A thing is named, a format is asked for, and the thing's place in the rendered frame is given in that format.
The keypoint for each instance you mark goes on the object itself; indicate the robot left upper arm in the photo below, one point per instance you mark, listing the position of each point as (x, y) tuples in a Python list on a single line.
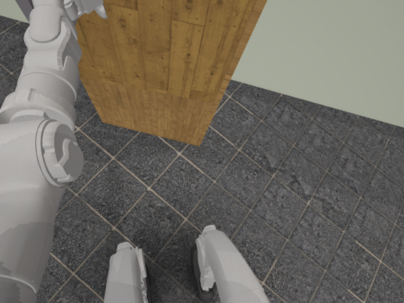
[(38, 159)]

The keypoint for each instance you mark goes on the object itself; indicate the left robot thigh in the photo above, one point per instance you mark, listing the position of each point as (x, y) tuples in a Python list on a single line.
[(126, 272)]

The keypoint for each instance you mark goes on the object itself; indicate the robot left forearm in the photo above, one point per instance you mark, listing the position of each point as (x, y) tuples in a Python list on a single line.
[(49, 80)]

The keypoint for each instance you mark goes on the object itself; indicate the right robot thigh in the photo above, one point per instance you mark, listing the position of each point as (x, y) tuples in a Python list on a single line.
[(235, 280)]

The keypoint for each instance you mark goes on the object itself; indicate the robot thigh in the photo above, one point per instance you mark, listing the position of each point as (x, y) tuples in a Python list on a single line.
[(235, 280), (126, 272)]

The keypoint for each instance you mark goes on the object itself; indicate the left robot hand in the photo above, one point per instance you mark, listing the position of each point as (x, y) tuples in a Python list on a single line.
[(75, 8)]

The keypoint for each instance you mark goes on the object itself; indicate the cupboard door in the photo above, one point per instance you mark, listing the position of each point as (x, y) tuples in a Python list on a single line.
[(176, 47)]

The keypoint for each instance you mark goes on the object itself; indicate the handle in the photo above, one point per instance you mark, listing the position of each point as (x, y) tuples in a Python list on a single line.
[(26, 6)]

